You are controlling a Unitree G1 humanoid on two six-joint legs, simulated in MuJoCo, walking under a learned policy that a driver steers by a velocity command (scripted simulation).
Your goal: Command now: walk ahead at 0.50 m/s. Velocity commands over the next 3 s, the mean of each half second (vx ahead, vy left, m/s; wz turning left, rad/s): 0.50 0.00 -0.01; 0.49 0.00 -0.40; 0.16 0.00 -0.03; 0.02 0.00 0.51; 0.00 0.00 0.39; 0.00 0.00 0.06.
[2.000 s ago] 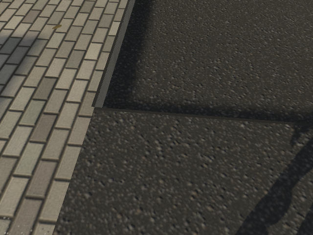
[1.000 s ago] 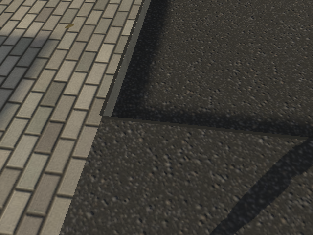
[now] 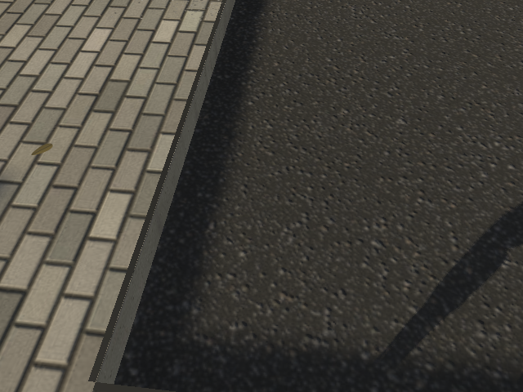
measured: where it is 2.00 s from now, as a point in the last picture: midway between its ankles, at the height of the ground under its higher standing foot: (327, 312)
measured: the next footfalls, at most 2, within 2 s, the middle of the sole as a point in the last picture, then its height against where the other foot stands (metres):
left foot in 0.22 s outside the picture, level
right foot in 0.90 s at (353, 355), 0.13 m lower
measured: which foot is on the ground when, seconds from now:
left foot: up 0.00-0.20, down 0.22-0.90, up 0.92-1.00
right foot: down 0.00-0.24, up 0.26-0.88, down 0.90-1.00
